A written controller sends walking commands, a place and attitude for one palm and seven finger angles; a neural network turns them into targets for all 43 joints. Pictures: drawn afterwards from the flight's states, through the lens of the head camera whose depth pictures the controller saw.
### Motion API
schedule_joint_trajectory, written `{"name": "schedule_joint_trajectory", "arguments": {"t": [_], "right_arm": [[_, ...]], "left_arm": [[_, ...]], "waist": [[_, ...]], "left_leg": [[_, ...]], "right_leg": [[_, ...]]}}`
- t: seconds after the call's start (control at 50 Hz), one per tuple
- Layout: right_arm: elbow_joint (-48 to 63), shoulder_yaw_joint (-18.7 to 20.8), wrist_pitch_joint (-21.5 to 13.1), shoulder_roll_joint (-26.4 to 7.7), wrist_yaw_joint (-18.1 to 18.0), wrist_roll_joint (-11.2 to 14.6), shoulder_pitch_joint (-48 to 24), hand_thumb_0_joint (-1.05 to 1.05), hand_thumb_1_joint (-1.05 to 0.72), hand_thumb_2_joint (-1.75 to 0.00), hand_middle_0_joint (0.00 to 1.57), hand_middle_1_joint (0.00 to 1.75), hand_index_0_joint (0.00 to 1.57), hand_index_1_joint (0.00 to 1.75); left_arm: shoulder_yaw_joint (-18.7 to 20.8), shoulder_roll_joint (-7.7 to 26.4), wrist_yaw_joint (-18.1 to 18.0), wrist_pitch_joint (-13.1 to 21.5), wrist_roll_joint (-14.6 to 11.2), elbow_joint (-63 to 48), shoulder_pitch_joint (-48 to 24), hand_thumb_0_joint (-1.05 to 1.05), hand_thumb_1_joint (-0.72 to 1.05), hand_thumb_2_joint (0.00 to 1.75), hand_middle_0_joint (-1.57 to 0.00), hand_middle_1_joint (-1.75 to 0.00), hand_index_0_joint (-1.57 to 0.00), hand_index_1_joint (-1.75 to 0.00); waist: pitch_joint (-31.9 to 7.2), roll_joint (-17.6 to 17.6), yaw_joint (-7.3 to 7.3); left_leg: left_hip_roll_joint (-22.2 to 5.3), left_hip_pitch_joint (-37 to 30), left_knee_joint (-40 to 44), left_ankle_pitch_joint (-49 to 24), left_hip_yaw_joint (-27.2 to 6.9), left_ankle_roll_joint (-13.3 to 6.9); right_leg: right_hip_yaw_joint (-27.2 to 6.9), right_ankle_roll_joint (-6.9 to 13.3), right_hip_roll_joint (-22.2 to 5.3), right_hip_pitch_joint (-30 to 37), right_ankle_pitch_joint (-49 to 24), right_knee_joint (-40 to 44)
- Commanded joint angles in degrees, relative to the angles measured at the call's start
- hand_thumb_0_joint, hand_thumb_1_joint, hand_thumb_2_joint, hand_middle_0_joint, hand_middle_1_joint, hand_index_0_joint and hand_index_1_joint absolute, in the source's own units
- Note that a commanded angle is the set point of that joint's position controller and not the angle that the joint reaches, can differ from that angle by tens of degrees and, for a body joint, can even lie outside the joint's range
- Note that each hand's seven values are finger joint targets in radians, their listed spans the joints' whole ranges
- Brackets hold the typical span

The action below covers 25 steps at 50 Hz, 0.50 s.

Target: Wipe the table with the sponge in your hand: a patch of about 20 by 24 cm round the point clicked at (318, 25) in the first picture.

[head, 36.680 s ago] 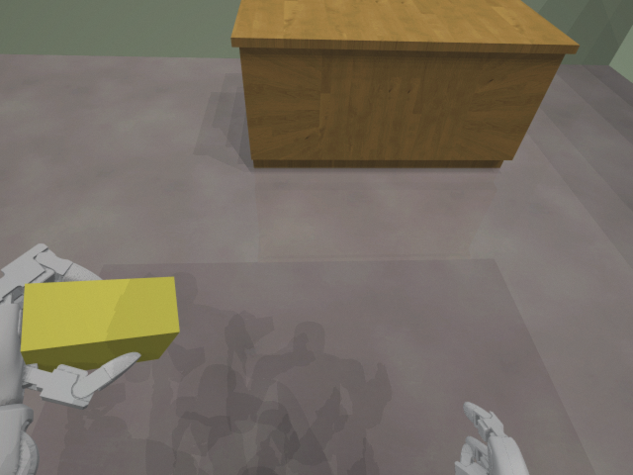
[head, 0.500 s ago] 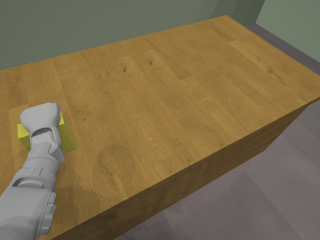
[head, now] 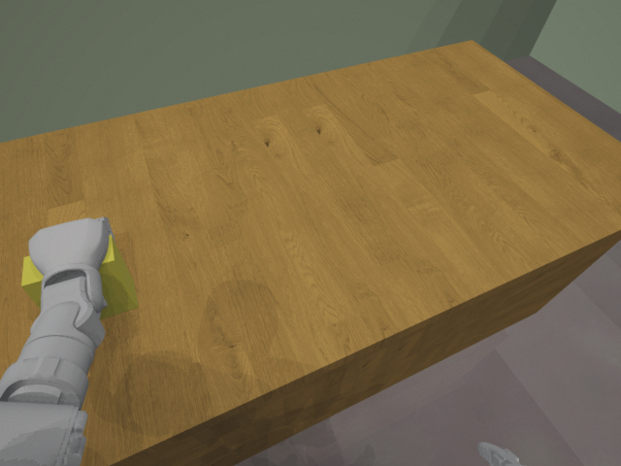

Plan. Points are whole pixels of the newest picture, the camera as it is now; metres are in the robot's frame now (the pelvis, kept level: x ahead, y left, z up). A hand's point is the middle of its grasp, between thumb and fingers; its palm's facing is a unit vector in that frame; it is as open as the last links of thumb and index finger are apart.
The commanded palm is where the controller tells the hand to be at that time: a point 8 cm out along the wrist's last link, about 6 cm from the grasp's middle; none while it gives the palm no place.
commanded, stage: wipe back along the first lane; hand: left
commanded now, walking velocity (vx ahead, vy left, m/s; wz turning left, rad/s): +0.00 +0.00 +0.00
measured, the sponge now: (90, 291) +0.35 +0.35 -0.03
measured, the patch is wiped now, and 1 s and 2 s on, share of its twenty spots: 1.00 1.00 1.00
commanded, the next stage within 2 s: lift the sponge slowly off the table in 1.52 s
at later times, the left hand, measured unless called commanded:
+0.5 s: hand (88, 305) +0.31 +0.32 +0.00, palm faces -0.07 -0.01 -1.00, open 9.8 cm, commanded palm +0.27 +0.29 +0.03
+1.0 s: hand (96, 337) +0.27 +0.29 +0.00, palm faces -0.04 -0.03 -1.00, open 9.8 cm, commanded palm +0.23 +0.27 +0.03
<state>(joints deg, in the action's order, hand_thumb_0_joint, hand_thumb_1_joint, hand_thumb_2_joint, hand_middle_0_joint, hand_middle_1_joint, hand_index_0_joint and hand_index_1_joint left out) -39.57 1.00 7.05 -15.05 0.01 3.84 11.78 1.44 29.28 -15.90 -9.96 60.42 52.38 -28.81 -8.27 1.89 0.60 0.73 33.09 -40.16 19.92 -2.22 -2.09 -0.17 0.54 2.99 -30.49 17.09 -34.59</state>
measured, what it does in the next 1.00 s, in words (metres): stands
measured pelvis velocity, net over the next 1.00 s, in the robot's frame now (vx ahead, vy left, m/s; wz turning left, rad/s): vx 0.00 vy -0.01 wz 0.00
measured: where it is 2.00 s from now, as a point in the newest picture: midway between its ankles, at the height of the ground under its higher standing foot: outside the picture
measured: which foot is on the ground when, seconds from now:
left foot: down 0.00-1.00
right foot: down 0.00-1.00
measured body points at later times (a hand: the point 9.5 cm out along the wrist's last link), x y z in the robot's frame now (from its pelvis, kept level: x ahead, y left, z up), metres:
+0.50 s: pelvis -0.01 +0.00 +0.00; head +0.01 +0.00 +0.45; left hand +0.31 +0.32 +0.06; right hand +0.16 -0.24 -0.10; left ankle -0.01 +0.09 -0.72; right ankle -0.01 -0.12 -0.72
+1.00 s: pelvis +0.00 -0.01 +0.00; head +0.00 -0.02 +0.45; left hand +0.27 +0.29 +0.06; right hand +0.19 -0.24 -0.09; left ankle -0.01 +0.09 -0.72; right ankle -0.01 -0.12 -0.72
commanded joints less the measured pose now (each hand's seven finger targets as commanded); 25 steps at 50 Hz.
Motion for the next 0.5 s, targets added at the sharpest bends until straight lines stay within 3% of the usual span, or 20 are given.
{"name": "schedule_joint_trajectory", "arguments": {"t": [0.0, 0.1, 0.14, 0.18, 0.24, 0.34, 0.36, 0.38, 0.44, 0.48], "right_arm": [[6.27, 3.48, -1.60, -8.40, -0.78, -0.08, -0.71, 0.00, -0.90, -0.90, 0.20, 0.30, 0.20, 0.30], [6.94, 3.46, -1.65, -8.45, -0.54, 0.06, -2.65, 0.00, -0.90, -0.90, 0.20, 0.30, 0.20, 0.30], [7.05, 3.38, -1.43, -8.76, -0.48, 0.07, -2.78, 0.00, -0.90, -0.90, 0.20, 0.30, 0.20, 0.30], [7.07, 3.14, -1.42, -8.67, -0.62, 0.36, -3.99, 0.00, -0.90, -0.90, 0.20, 0.30, 0.20, 0.30], [7.42, 2.93, -1.54, -8.59, -0.84, 0.41, -4.60, 0.00, -0.90, -0.90, 0.20, 0.30, 0.20, 0.30], [8.52, 2.49, -1.59, -8.05, -1.00, 0.54, -5.89, 0.00, -0.90, -0.90, 0.20, 0.30, 0.20, 0.30], [8.68, 2.38, -1.52, -7.97, -1.07, 0.53, -6.13, 0.00, -0.90, -0.90, 0.20, 0.30, 0.20, 0.30], [8.93, 2.31, -1.48, -8.07, -1.15, 0.53, -6.44, 0.00, -0.90, -0.90, 0.20, 0.30, 0.20, 0.30], [9.64, 2.40, -1.67, -7.60, -1.17, 0.43, -7.00, 0.00, -0.90, -0.90, 0.20, 0.30, 0.20, 0.30], [9.90, 2.32, -1.68, -7.49, -1.14, 0.42, -7.66, 0.00, -0.90, -0.90, 0.20, 0.30, 0.20, 0.30]], "left_arm": [[1.11, 8.72, 0.36, 0.01, -0.75, -8.27, -5.44, 0.00, 0.10, 1.30, -1.20, -1.60, -1.20, -1.60], [1.19, 6.50, -0.54, -1.36, -2.72, -12.47, 1.22, 0.00, 0.10, 1.30, -1.20, -1.60, -1.20, -1.60], [1.23, 6.53, -0.81, -2.86, -2.74, -12.01, 4.98, 0.00, 0.10, 1.30, -1.20, -1.60, -1.20, -1.60], [-0.25, 4.97, -0.74, -4.13, -2.93, -12.28, 4.35, 0.00, 0.10, 1.30, -1.20, -1.60, -1.20, -1.60], [-0.48, 5.09, -0.51, -5.22, -2.88, -13.46, 4.64, 0.00, 0.10, 1.30, -1.20, -1.60, -1.20, -1.60], [-3.84, 1.52, 0.60, -6.41, -2.40, -14.65, 6.65, 0.00, 0.10, 1.30, -1.20, -1.60, -1.20, -1.60], [-4.22, 0.90, 0.81, -6.68, -2.58, -14.91, 6.75, 0.00, 0.10, 1.30, -1.20, -1.60, -1.20, -1.60], [-3.62, 1.74, 0.83, -6.83, -2.34, -14.92, 7.04, 0.00, 0.10, 1.30, -1.20, -1.60, -1.20, -1.60], [-5.73, -1.10, 0.95, -6.70, -2.46, -17.49, 7.73, 0.00, 0.10, 1.30, -1.20, -1.60, -1.20, -1.60], [-6.04, -1.88, 0.85, -7.00, -2.49, -17.99, 8.95, 0.00, 0.10, 1.30, -1.20, -1.60, -1.20, -1.60]], "waist": [[-17.21, 0.26, -0.77], [-15.27, -1.65, -1.32], [-13.13, -2.68, -1.49], [-9.39, -2.95, -0.99], [-9.36, -1.92, -1.39], [-8.11, -0.59, -1.59], [-8.07, -2.03, -1.67], [-7.57, -2.11, -1.86], [-8.75, -0.81, -2.00], [-7.97, -1.90, -2.08]], "left_leg": [[-0.65, -12.20, 3.06, -25.81, -0.36, -0.35], [-0.77, -11.27, 3.40, -25.63, -0.28, -0.43], [-0.40, -9.95, 3.80, -22.96, -0.11, -0.35], [-0.42, -9.22, 4.86, -18.81, -0.20, -0.32], [-0.43, -10.00, 5.41, -17.80, -0.58, -0.25], [-0.31, -10.64, 5.91, -15.67, -1.02, 0.05], [-0.27, -10.53, 6.17, -14.59, -1.08, 0.04], [-0.25, -10.05, 6.34, -13.69, -1.23, 0.09], [-0.38, -11.68, 5.96, -14.49, -1.60, 0.25], [-0.33, -11.29, 6.06, -13.72, -1.65, 0.35]], "right_leg": [[0.60, 3.63, 0.16, 8.63, -22.35, 1.78], [0.73, 3.48, 0.07, 9.81, -23.62, 1.83], [0.89, 3.28, 0.03, 10.10, -22.17, 2.02], [1.22, 3.27, 0.01, 8.18, -17.85, 2.90], [1.39, 3.54, 0.04, 7.87, -15.21, 2.98], [1.75, 3.87, 0.29, 6.19, -11.39, 3.04], [1.85, 3.84, 0.35, 6.29, -10.63, 3.26], [1.78, 3.91, 0.38, 6.14, -9.52, 3.26], [2.02, 4.13, 0.54, 5.52, -9.23, 2.75], [1.92, 4.15, 0.62, 5.37, -8.83, 2.84]]}}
